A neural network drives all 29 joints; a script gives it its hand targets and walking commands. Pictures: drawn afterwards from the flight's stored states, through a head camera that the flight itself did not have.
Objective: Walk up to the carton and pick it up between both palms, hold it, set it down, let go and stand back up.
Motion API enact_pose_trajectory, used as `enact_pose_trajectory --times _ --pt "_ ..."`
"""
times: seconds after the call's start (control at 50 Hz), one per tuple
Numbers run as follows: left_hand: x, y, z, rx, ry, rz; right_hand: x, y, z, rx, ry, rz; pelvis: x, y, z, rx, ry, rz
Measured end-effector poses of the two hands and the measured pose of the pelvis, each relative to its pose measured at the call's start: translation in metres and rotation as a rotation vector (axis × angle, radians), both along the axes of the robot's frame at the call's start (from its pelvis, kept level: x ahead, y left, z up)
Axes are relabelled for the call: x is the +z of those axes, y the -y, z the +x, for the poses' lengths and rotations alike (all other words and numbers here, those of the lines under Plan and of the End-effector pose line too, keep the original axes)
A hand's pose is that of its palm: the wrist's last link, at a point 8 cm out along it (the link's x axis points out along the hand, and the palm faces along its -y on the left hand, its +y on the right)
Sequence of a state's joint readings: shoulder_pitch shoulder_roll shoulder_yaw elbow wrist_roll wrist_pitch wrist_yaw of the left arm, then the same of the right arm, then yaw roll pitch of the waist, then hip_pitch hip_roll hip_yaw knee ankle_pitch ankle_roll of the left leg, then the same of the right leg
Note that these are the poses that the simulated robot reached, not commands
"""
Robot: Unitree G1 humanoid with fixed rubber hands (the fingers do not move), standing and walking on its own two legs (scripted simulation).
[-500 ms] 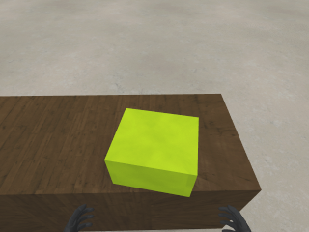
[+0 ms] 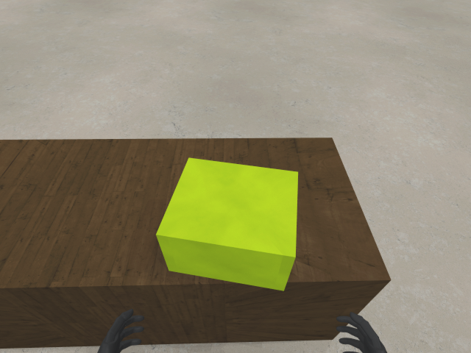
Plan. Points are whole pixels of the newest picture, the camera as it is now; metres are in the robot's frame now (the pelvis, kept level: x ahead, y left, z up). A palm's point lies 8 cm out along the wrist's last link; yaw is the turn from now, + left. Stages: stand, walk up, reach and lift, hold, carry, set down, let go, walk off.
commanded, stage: let go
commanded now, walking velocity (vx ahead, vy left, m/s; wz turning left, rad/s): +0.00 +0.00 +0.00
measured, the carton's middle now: (233, 221) +0.46 +0.01 -0.13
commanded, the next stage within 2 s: stand in 0.08 s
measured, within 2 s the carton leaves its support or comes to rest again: neither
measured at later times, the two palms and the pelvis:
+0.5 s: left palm out of the picture +0.06 +0.26 -0.10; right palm out of the picture +0.08 -0.24 -0.12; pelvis +0.00 +0.00 +0.00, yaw +0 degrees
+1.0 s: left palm out of the picture +0.01 +0.25 -0.11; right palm out of the picture +0.00 -0.24 -0.14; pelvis -0.03 +0.01 +0.00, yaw +0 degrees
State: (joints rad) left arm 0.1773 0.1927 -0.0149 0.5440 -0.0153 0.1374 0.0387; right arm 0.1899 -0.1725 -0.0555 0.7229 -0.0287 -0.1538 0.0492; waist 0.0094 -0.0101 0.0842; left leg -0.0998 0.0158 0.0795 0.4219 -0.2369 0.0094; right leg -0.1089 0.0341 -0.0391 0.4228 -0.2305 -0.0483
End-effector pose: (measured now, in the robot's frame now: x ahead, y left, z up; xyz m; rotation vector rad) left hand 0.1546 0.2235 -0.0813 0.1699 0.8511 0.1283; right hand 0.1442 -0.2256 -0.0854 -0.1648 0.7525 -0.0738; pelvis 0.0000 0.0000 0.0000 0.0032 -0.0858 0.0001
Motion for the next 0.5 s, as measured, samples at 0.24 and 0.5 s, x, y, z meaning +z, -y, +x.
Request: enact_pose_trajectory --times 0.24,0.5 --pt "-0.007 -0.016 -0.027 -0.026 -0.009 0.049 -0.019 0.008 -0.018 -0.031 -0.132 -0.022 -0.002 -0.002 0.006 0.003 -0.030 -0.007" --pt "-0.019 -0.033 -0.090 0.017 -0.152 0.078 -0.038 0.018 -0.067 -0.039 -0.270 -0.042 -0.002 -0.005 0.000 0.006 -0.012 -0.006"
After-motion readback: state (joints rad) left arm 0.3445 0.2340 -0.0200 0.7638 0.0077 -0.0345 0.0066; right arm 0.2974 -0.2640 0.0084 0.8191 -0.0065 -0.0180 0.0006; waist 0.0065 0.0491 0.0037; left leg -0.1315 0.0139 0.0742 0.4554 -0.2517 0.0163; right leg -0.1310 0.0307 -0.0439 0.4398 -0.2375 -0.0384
